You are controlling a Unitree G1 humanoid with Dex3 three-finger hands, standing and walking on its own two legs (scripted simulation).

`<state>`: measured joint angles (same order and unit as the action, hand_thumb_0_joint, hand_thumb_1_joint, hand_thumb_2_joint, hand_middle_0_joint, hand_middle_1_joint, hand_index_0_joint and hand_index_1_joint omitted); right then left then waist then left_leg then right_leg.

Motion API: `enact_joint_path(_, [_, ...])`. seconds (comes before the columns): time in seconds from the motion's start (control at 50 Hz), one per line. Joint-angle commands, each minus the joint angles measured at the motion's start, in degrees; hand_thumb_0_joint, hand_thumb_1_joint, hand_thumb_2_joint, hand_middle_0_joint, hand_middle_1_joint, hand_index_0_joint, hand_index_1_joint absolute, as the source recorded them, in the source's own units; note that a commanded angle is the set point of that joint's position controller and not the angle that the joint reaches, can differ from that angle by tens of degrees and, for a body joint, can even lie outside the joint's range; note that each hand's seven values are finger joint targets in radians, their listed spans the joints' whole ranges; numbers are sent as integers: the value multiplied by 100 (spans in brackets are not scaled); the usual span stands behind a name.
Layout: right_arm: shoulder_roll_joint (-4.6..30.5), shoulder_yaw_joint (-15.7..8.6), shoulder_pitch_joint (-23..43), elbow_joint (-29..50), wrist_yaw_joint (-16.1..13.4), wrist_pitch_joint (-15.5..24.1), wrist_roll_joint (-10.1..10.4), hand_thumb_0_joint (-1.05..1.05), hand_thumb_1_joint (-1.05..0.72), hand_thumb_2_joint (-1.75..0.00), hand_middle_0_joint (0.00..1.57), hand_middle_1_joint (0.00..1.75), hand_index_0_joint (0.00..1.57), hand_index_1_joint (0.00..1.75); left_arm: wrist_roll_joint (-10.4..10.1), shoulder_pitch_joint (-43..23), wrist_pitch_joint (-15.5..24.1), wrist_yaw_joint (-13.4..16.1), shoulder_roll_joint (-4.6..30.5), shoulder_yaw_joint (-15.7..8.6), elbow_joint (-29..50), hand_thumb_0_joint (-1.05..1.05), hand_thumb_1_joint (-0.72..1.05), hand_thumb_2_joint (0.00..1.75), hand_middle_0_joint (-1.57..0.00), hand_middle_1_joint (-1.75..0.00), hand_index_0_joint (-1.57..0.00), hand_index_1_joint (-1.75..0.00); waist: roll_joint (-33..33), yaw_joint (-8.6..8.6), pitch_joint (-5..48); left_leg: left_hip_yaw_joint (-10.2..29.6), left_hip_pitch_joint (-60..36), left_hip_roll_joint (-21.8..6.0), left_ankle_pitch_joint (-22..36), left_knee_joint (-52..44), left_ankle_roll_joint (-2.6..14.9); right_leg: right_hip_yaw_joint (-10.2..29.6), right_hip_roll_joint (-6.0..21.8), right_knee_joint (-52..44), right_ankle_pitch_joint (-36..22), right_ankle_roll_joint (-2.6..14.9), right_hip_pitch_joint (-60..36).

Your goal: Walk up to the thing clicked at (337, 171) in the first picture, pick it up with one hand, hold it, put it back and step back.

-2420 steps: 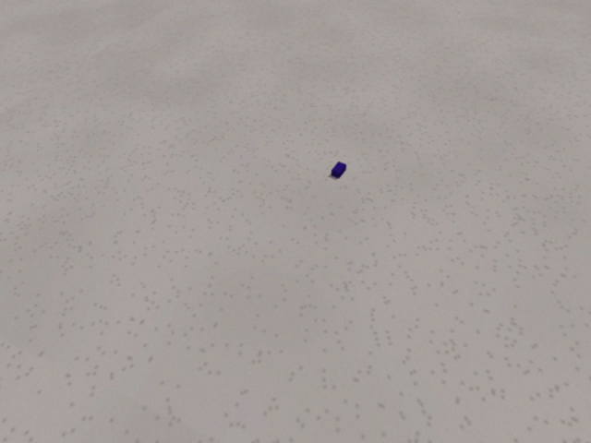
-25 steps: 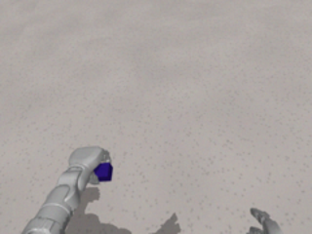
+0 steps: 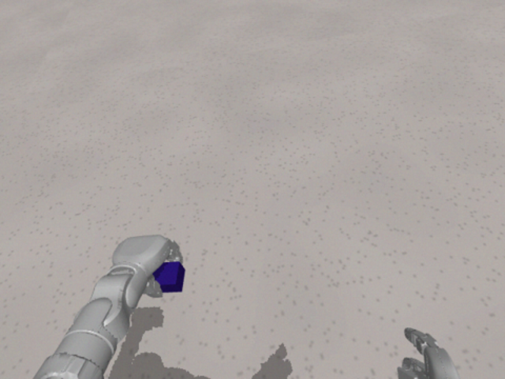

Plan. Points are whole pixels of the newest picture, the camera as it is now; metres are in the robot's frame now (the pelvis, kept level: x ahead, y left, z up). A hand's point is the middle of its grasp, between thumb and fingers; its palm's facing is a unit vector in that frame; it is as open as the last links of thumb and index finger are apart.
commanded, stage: hold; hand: left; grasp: from above
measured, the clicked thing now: (161, 277) +0.31 +0.22 -0.07
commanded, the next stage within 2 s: crouch in 0.66 s
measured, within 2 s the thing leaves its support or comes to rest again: neither
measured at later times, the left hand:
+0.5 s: hand (148, 275) +0.30 +0.22 -0.02, palm faces -0.45 -0.05 -0.89, open 7.2 cm
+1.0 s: hand (150, 283) +0.29 +0.23 -0.05, palm faces -0.47 -0.05 -0.88, open 7.2 cm
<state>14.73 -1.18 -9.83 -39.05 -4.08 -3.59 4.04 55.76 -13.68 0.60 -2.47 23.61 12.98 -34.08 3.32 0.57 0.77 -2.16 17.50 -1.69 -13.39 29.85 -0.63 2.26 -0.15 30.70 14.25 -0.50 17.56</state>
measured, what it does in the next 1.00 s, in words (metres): stands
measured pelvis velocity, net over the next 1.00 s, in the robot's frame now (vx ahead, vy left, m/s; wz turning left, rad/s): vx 0.01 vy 0.00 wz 0.01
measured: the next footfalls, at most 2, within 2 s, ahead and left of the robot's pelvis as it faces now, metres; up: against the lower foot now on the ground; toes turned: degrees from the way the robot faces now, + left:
none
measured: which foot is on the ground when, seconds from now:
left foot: down 0.00-1.00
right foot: down 0.00-1.00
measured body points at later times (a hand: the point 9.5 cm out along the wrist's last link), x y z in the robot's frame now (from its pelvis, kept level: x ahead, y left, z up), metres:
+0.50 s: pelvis +0.01 +0.00 +0.00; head +0.02 -0.02 +0.45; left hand +0.32 +0.22 +0.03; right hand +0.17 -0.25 -0.11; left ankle +0.02 +0.13 -0.73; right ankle +0.02 -0.12 -0.73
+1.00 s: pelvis +0.01 +0.00 +0.00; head +0.03 -0.02 +0.45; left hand +0.31 +0.23 +0.00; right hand +0.16 -0.25 -0.11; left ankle +0.02 +0.13 -0.73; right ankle +0.02 -0.12 -0.73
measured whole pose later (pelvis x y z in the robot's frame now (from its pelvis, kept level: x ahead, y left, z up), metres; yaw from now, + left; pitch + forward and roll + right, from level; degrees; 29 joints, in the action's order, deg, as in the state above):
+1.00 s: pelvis +0.01 +0.00 +0.00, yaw +1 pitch +2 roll +0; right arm 14.2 -1.1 -9.4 -38.1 -4.1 -5.6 4.0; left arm 57.3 -13.9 4.1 -0.6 23.9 11.9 -38.4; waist 2.3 0.1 0.3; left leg -1.5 17.8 -1.5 -13.3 29.1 -0.6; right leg 1.6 0.0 29.9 14.4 -0.5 17.6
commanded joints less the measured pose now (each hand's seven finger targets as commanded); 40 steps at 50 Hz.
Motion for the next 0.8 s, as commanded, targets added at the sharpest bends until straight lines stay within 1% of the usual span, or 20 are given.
enact_joint_path(0.0, [651, -202, 591, 796, -54, 262, -9, 0, -90, -89, 20, 30, 20, 30, 12, -1887, 19, 128, 1209, -576, 1199, 0, 80, 12, -103, -35, -111, -26, -302, 0, 1426, -43, -844, 237, 788, -402, 167, -79, -160, -610, -611, 49, -275])
enact_joint_path(0.06, [654, -206, 609, 796, -60, 261, -8, 0, -90, -89, 20, 30, 20, 30, -60, -1899, 42, 74, 1276, -665, 1157, 0, 79, 14, -102, -37, -110, -28, -207, 24, 1353, -20, -874, 204, 774, -477, 149, -111, -187, -618, -562, 76, -272])
enact_joint_path(0.12, [651, -201, 636, 829, -64, 250, 2, 0, -90, -90, 20, 30, 20, 30, -17, -1762, 38, 68, 1271, -668, 1144, 0, 78, 14, -103, -34, -111, -26, -251, 45, 1283, -27, -917, 213, 821, -520, 148, -115, -186, -664, -585, 84, -329])
enact_joint_path(0.2, [667, -205, 582, 825, -62, 232, 2, 0, -89, -89, 20, 30, 20, 30, -42, -1756, 29, -1, 1151, -533, 1125, 0, 79, 13, -103, -34, -111, -25, -304, -24, 1264, -30, -1005, 191, 997, -524, 164, -127, -187, -663, -802, 74, -339])
enact_joint_path(0.26, [649, -193, 570, 803, -71, 221, -1, 0, -89, -89, 20, 30, 20, 30, -61, -1904, 57, -5, 1320, -667, 1175, 0, 78, 13, -101, -35, -110, -26, -311, 12, 1383, -37, -1028, 215, 1089, -508, 176, -126, -167, -687, -917, 53, -401])
enact_joint_path(0.28, [629, -178, 616, 834, -69, 214, 9, 0, -89, -89, 20, 30, 20, 30, -70, -1778, 59, -10, 1240, -619, 1140, 0, 79, 12, -102, -35, -110, -26, -268, 60, 1262, -39, -989, 222, 1050, -531, 159, -130, -168, -695, -849, 66, -384])
enact_joint_path(0.3, [643, -185, 586, 847, -63, 213, 8, 0, -89, -89, 20, 30, 20, 30, -48, -1708, 63, -20, 1143, -555, 1093, 0, 78, 13, -102, -35, -110, -26, -277, 15, 1258, -52, -1020, 221, 1030, -530, 161, -121, -170, -698, -828, 75, -352])
enact_joint_path(0.34, [653, -194, 612, 852, -64, 197, 4, 0, -89, -89, 20, 30, 20, 30, -35, -1712, 78, 14, 1280, -700, 1194, 0, 79, 12, -101, -34, -110, -26, -184, 89, 1290, -34, -1018, 211, 1072, -570, 139, -144, -182, -691, -822, 102, -401])
enact_joint_path(0.42, [650, -222, 544, 829, -54, 173, 5, 0, -89, -89, 20, 30, 20, 30, 39, -1671, 61, 47, 1200, -631, 1128, 0, 80, 13, -104, -32, -112, -24, -230, 7, 1390, -49, -1078, 207, 1251, -525, 154, -142, -178, -650, -1039, 89, -454])
enact_joint_path(0.48, [659, -233, 509, 802, -62, 154, 6, 0, -89, -89, 20, 30, 20, 30, 43, -1996, 112, 88, 1395, -775, 1304, 0, 80, 13, -104, -33, -112, -24, -96, 34, 1502, -57, -1147, 210, 1300, -527, 149, -126, -172, -652, -1087, 99, -509])
enact_joint_path(0.54, [663, -232, 514, 803, -58, 154, 0, 0, -89, -89, 20, 30, 20, 30, -1, -1843, 120, 87, 1156, -597, 1183, 0, 82, 11, -104, -34, -113, -25, -246, -33, 1429, -39, -1141, 192, 1294, -526, 159, -144, -187, -657, -1087, 89, -451])
enact_joint_path(0.58, [663, -244, 511, 807, -62, 149, 2, 0, -89, -89, 20, 30, 20, 30, 11, -1882, 111, 121, 1229, -667, 1176, 0, 83, 12, -106, -33, -114, -25, -197, -1, 1442, -61, -1140, 221, 1308, -510, 165, -133, -154, -701, -1137, 71, -471])
enact_joint_path(0.6, [640, -236, 557, 830, -60, 151, 11, 0, -89, -89, 20, 30, 20, 30, -3, -1756, 98, 121, 1136, -583, 1151, 0, 82, 14, -105, -33, -113, -25, -266, 43, 1404, -41, -1116, 218, 1337, -530, 157, -156, -168, -702, -1132, 71, -490])
enact_joint_path(0.66, [664, -247, 542, 840, -48, 139, 13, 0, -89, -89, 20, 30, 20, 30, -23, -1678, 69, 124, 1135, -593, 1120, 0, 79, 11, -104, -32, -111, -24, -275, 18, 1314, -49, -1060, 215, 1177, -561, 153, -147, -162, -735, -980, 82, -465])
enact_joint_path(0.68, [656, -232, 586, 846, -52, 126, 21, 0, -89, -89, 20, 30, 20, 30, -20, -1629, 54, 117, 1162, -620, 1028, 0, 80, 11, -104, -32, -112, -23, -248, 72, 1208, -55, -1030, 218, 1162, -586, 150, -156, -154, -760, -954, 84, -414])
enact_joint_path(0.7, [664, -238, 559, 863, -49, 116, 23, 0, -89, -89, 20, 30, 20, 30, -12, -1589, 48, 114, 1113, -568, 1016, 0, 79, 11, -103, -32, -111, -24, -350, 17, 1196, -57, -1025, 213, 1126, -566, 162, -148, -156, -770, -932, 72, -409])
enact_joint_path(0.72, [658, -245, 572, 878, -51, 106, 35, 0, -89, -89, 20, 30, 20, 30, 29, -1498, 39, 111, 1240, -692, 976, 0, 80, 10, -104, -30, -112, -22, -398, 97, 1209, -46, -1006, 207, 1143, -595, 164, -166, -156, -770, -940, 81, -491])
enact_joint_path(0.74, [655, -244, 580, 890, -47, 90, 35, 0, -92, -91, 20, 30, 20, 30, 3, -1527, 56, 101, 1261, -692, 1112, 0, 86, 2, -107, -32, -117, -22, -344, 84, 1242, -54, -1006, 225, 1148, -573, 170, -145, -140, -767, -963, 75, -515])
enact_joint_path(0.76, [652, -245, 584, 887, -51, 79, 30, 0, -87, -89, 20, 30, 20, 30, 20, -1521, 64, 84, 1343, -774, 1062, 0, 78, 8, -99, -29, -109, -21, -299, 101, 1297, -60, -1030, 229, 1188, -564, 172, -142, -134, -753, -1005, 77, -526])
enact_joint_path(0.78, [636, -233, 603, 890, -51, 65, 25, 0, -88, -89, 20, 30, 20, 30, 36, -1602, 82, 72, 1295, -694, 1079, 0, 78, 12, -105, -28, -111, -22, -359, 62, 1289, -45, -1031, 229, 1226, -547, 180, -145, -133, -739, -1053, 62, -516])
